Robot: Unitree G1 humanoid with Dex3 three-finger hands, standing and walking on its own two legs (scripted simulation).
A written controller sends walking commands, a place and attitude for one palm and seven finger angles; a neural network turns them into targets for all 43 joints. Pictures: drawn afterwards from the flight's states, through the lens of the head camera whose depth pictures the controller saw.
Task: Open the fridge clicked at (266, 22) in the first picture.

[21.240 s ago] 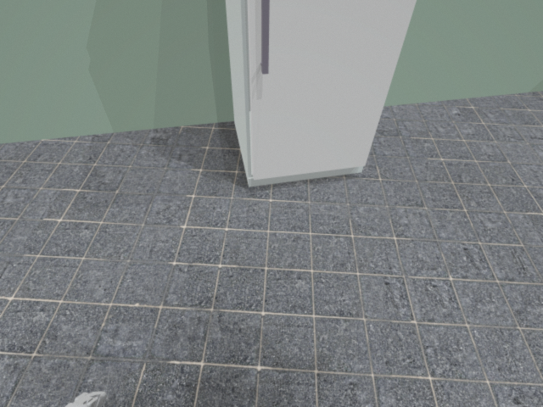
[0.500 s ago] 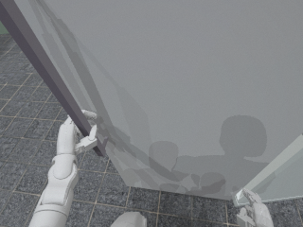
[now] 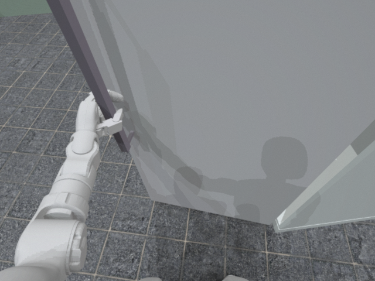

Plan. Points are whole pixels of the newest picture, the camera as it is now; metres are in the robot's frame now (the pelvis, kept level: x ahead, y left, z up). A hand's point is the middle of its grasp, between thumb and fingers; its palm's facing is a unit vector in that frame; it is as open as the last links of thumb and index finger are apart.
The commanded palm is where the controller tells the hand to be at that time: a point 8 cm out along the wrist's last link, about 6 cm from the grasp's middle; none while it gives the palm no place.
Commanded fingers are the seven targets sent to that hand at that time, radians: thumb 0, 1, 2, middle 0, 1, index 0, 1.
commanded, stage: stop walking and hold the door back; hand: left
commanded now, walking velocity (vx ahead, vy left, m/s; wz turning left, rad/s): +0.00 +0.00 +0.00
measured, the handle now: (100, 75) +0.47 +0.21 +0.17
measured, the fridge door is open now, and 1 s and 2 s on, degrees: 70 67 67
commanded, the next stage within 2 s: loosen the grip on the handle in 0.24 s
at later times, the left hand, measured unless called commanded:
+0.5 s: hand (112, 110) +0.45 +0.21 +0.08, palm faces +0.13 -0.99 -0.10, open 7.0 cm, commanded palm +0.41 +0.25 +0.07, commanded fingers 0.00 -0.19 0.38 -0.45 -1.40 -0.45 -1.40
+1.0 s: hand (113, 116) +0.47 +0.22 +0.05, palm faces +0.16 -0.98 -0.15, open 14.2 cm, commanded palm +0.44 +0.27 +0.06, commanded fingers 0.00 -0.55 0.20 -0.25 -1.15 -0.25 -1.15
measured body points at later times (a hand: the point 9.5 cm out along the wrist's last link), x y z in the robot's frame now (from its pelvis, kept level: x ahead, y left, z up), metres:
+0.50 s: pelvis +0.01 +0.03 +0.00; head +0.04 +0.06 +0.45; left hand +0.44 +0.26 +0.09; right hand +0.12 -0.25 -0.08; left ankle +0.04 +0.15 -0.73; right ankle +0.04 -0.10 -0.73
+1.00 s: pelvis +0.03 +0.04 -0.01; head +0.08 +0.05 +0.43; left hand +0.45 +0.27 +0.06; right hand +0.05 -0.22 -0.13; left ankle +0.04 +0.15 -0.73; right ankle +0.04 -0.10 -0.73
